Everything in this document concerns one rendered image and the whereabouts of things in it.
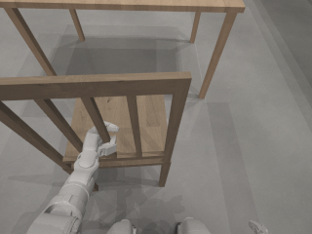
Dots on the robot left thigh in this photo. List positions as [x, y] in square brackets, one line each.
[122, 227]

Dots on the robot right thigh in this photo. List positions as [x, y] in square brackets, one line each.
[192, 226]

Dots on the table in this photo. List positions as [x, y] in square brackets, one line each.
[230, 7]

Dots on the robot left upper arm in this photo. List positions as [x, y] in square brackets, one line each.
[56, 224]

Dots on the robot thigh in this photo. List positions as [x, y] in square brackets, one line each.
[192, 226]
[122, 227]

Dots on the robot left forearm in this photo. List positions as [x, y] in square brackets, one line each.
[76, 191]

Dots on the chair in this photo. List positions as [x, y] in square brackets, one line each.
[134, 102]

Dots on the right robot hand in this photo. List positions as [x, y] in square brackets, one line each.
[257, 228]

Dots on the left robot hand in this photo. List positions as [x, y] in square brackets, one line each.
[94, 142]

